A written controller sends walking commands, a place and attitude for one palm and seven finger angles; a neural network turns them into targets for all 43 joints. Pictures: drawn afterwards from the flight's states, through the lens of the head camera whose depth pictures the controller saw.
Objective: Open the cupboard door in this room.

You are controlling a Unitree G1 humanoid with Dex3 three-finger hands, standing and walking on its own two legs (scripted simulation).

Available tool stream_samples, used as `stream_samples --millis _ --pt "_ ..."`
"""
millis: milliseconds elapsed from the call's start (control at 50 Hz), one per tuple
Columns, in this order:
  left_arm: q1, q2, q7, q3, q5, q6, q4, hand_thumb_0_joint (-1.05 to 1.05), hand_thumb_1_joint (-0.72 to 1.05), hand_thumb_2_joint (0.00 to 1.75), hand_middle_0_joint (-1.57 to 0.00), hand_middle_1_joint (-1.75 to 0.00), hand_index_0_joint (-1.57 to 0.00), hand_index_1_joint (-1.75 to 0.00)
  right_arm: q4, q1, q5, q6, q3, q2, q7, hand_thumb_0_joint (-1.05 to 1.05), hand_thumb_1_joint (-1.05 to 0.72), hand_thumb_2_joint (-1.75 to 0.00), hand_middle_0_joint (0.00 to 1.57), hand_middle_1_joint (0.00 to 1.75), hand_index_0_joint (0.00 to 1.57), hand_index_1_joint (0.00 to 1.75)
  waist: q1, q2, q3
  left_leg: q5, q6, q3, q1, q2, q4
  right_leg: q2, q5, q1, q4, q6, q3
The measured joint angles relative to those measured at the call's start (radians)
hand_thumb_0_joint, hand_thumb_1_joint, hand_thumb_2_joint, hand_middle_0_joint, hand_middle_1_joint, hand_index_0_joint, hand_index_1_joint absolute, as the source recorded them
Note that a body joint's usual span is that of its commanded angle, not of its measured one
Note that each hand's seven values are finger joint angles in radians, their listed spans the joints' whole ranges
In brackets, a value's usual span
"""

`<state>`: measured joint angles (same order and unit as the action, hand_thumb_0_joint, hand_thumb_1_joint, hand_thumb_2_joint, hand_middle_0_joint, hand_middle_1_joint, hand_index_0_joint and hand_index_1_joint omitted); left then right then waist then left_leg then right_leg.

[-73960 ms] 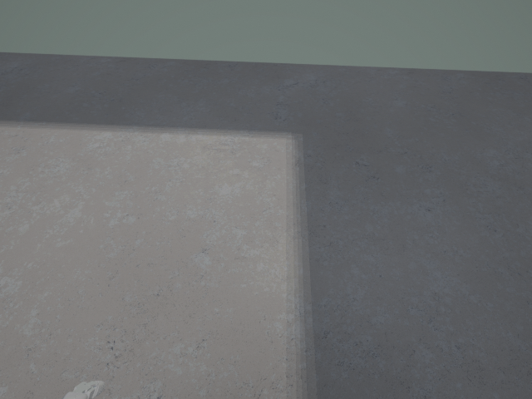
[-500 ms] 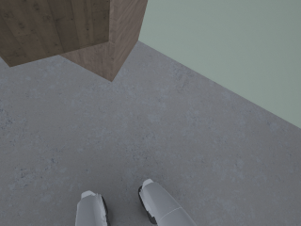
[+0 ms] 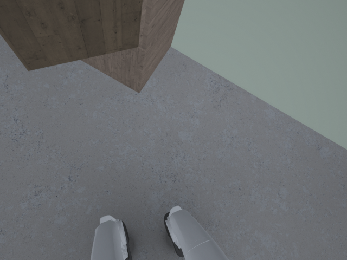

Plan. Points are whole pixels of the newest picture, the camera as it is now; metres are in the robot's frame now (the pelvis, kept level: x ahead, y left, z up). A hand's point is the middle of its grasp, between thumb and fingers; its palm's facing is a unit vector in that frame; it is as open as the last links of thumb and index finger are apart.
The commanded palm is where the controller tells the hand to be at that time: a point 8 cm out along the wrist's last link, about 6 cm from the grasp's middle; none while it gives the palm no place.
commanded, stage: draw the hand back to the body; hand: left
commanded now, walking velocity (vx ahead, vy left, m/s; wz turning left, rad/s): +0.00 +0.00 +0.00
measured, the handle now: out of the picture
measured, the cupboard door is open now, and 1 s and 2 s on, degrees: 51 51 51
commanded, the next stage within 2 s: step back with the hand held close in 1.66 s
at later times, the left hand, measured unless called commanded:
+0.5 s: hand out of the picture +0.50 +0.28 +0.17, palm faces +0.16 -0.99 -0.01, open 16.3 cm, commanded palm +0.45 +0.30 +0.17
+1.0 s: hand out of the picture +0.32 +0.25 +0.21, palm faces +0.50 -0.81 -0.31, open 12.5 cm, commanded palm +0.26 +0.28 +0.23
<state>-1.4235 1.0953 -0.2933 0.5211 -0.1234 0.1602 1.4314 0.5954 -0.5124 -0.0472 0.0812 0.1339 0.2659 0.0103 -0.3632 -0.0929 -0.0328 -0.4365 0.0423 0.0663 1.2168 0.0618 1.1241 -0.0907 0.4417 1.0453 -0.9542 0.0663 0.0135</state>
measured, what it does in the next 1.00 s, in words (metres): rises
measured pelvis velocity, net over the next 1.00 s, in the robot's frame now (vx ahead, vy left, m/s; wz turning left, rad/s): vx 0.03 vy -0.05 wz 0.10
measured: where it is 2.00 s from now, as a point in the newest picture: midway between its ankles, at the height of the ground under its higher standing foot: (151, 247)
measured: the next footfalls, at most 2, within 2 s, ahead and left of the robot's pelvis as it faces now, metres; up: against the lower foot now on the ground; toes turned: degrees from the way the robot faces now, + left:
none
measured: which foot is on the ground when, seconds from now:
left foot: down 0.00-1.00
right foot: down 0.00-1.00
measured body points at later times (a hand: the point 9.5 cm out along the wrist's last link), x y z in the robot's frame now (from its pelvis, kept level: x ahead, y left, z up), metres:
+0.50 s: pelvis +0.02 -0.02 +0.04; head +0.12 +0.01 +0.48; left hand +0.48 +0.33 +0.17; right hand +0.03 -0.28 -0.06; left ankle +0.03 +0.08 -0.65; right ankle +0.00 -0.17 -0.65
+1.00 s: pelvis +0.03 -0.05 +0.08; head +0.04 -0.07 +0.53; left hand +0.29 +0.29 +0.23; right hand +0.23 -0.27 -0.01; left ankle +0.03 +0.08 -0.65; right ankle +0.00 -0.17 -0.65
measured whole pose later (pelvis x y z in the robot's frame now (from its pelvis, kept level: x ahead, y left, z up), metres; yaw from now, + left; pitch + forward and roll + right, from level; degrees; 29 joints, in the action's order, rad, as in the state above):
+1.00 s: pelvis +0.03 -0.05 +0.08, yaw +6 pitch +3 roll +0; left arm -0.09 0.38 0.10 0.30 0.05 0.08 0.21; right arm 0.59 -0.19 0.04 -0.02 0.02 0.27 0.10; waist 0.01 -0.06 -0.05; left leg -0.27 -0.02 0.03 0.33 0.02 0.56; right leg -0.03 0.34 0.23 -0.53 0.00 0.03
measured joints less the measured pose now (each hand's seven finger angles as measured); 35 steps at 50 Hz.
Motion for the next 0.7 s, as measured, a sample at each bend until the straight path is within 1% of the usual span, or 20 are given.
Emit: stream_samples --millis 40,80,100,140,180,240,280,320,380,480,520,600,620,660,700 --pt "-0.021 -0.007 -0.033 -0.066 0.031 -0.004 -0.007 -0.02 -0.49 0.3 -0.19 -0.33 -0.23 -0.34 0.023 -0.002 0.006 -0.009 -0.002 0.001 0.005 0.0 -0.91 -0.9 0.21 0.3 0.21 0.3 0.018 0.009 -0.002 0.007 -0.004 0.017 0.0 -0.01 -0.007 0.006 -0.001 -0.008 0.008 -0.004 -0.018" --pt "-0.039 -0.033 -0.067 -0.123 0.067 -0.012 -0.019 -0.02 -0.49 0.3 -0.18 -0.32 -0.2 -0.33 0.046 -0.002 0.009 -0.021 -0.006 0.004 0.013 0.0 -0.91 -0.9 0.21 0.3 0.21 0.3 0.034 0.018 -0.004 0.015 -0.008 0.036 -0.002 -0.02 -0.014 0.013 -0.002 -0.019 0.018 -0.008 -0.038" --pt "-0.044 -0.051 -0.08 -0.143 0.084 -0.017 -0.027 -0.02 -0.49 0.3 -0.17 -0.32 -0.19 -0.32 0.055 -0.001 0.009 -0.029 -0.008 0.006 0.017 0.0 -0.91 -0.9 0.21 0.3 0.21 0.3 0.041 0.023 -0.006 0.019 -0.01 0.045 -0.003 -0.025 -0.018 0.016 -0.003 -0.024 0.023 -0.01 -0.047" --pt "-0.042 -0.093 -0.097 -0.16 0.108 -0.03 -0.048 -0.02 -0.5 0.3 -0.16 -0.31 -0.17 -0.31 0.066 0.002 0.006 -0.044 -0.015 0.014 0.021 0.0 -0.91 -0.9 0.21 0.3 0.21 0.3 0.051 0.032 -0.014 0.025 -0.014 0.058 -0.007 -0.032 -0.026 0.02 -0.005 -0.033 0.033 -0.014 -0.061" --pt "-0.013 -0.14 -0.094 -0.159 0.117 -0.04 -0.086 -0.01 -0.5 0.3 -0.16 -0.31 -0.16 -0.31 0.062 0.003 0.002 -0.055 -0.029 0.021 0.02 0.0 -0.91 -0.9 0.21 0.3 0.21 0.3 0.058 0.038 -0.023 0.03 -0.018 0.067 -0.015 -0.035 -0.035 0.023 -0.008 -0.045 0.044 -0.018 -0.069" --pt "0.067 -0.206 -0.07 -0.13 0.12 -0.049 -0.155 -0.01 -0.5 0.3 -0.15 -0.3 -0.16 -0.3 0.045 0.01 -0.003 -0.063 -0.051 0.03 0.012 0.0 -0.91 -0.9 0.21 0.3 0.21 0.3 0.067 0.044 -0.033 0.035 -0.022 0.068 -0.044 -0.034 -0.054 0.022 -0.014 -0.074 0.064 -0.023 -0.07" --pt "0.148 -0.25 -0.049 -0.101 0.124 -0.054 -0.221 -0.02 -0.5 0.3 -0.15 -0.3 -0.15 -0.3 0.031 0.015 -0.003 -0.065 -0.064 0.033 0.002 0.0 -0.91 -0.9 0.21 0.3 0.21 0.3 0.076 0.044 -0.043 0.037 -0.024 0.061 -0.074 -0.029 -0.072 0.019 -0.021 -0.1 0.083 -0.027 -0.063" --pt "0.251 -0.295 -0.035 -0.066 0.138 -0.058 -0.301 -0.02 -0.49 0.3 -0.15 -0.3 -0.15 -0.3 0.017 0.02 0.004 -0.064 -0.074 0.033 -0.01 0.0 -0.91 -0.9 0.2 0.3 0.21 0.3 0.089 0.043 -0.055 0.039 -0.025 0.048 -0.115 -0.021 -0.096 0.015 -0.029 -0.135 0.105 -0.029 -0.049" --pt "0.404 -0.349 -0.027 -0.027 0.172 -0.064 -0.392 -0.02 -0.49 0.3 -0.15 -0.3 -0.15 -0.3 -0.001 0.03 0.021 -0.062 -0.079 0.03 -0.025 0.0 -0.91 -0.9 0.2 0.3 0.21 0.3 0.114 0.04 -0.072 0.04 -0.025 0.022 -0.192 -0.009 -0.136 0.01 -0.038 -0.198 0.138 -0.03 -0.023" --pt "0.581 -0.409 -0.029 -0.009 0.225 -0.061 -0.452 -0.02 -0.49 0.3 -0.15 -0.3 -0.15 -0.3 -0.015 0.055 0.05 -0.065 -0.075 0.019 -0.027 0.01 -0.91 -0.9 0.2 0.3 0.21 0.3 0.161 0.03 -0.087 0.039 -0.029 -0.007 -0.318 -0.002 -0.186 0.011 -0.035 -0.303 0.165 -0.034 0.005" --pt "0.64 -0.429 -0.036 -0.009 0.25 -0.046 -0.481 -0.02 -0.49 0.3 -0.15 -0.3 -0.15 -0.3 -0.016 0.067 0.059 -0.066 -0.076 0.014 -0.021 0.01 -0.91 -0.9 0.2 0.3 0.21 0.3 0.181 0.027 -0.092 0.04 -0.032 -0.013 -0.362 -0.003 -0.202 0.013 -0.031 -0.341 0.169 -0.038 0.009" --pt "0.736 -0.471 -0.072 -0.038 0.307 -0.025 -0.534 -0.02 -0.46 0.31 -0.15 -0.3 -0.15 -0.3 -0.017 0.092 0.076 -0.067 -0.082 0.01 -0.004 0.01 -0.91 -0.9 0.21 0.3 0.21 0.3 0.228 0.023 -0.099 0.043 -0.039 -0.013 -0.44 -0.012 -0.229 0.022 -0.022 -0.41 0.174 -0.047 0.007" --pt "0.76 -0.48 -0.051 -0.06 0.288 -0.025 -0.555 -0.02 -0.45 0.32 -0.15 -0.3 -0.15 -0.3 -0.018 0.101 0.08 -0.062 -0.084 0.01 0.0 0.01 -0.91 -0.9 0.21 0.3 0.21 0.3 0.241 0.023 -0.099 0.046 -0.041 -0.014 -0.459 -0.014 -0.238 0.025 -0.02 -0.427 0.177 -0.049 0.007" --pt "0.818 -0.502 0.042 -0.121 0.245 -0.036 -0.612 -0.01 -0.41 0.33 -0.16 -0.3 -0.15 -0.3 -0.017 0.127 0.087 -0.048 -0.093 0.011 0.011 0.01 -0.91 -0.9 0.21 0.3 0.21 0.3 0.266 0.023 -0.093 0.055 -0.044 -0.017 -0.503 -0.02 -0.266 0.031 -0.023 -0.465 0.191 -0.051 0.009" --pt "0.886 -0.538 0.137 -0.165 0.211 -0.055 -0.681 -0.01 -0.36 0.35 -0.16 -0.3 -0.15 -0.3 -0.014 0.158 0.093 -0.037 -0.102 0.015 0.024 0.01 -0.91 -0.9 0.2 0.3 0.21 0.3 0.288 0.019 -0.084 0.07 -0.047 -0.019 -0.552 -0.025 -0.302 0.038 -0.032 -0.509 0.218 -0.052 0.011"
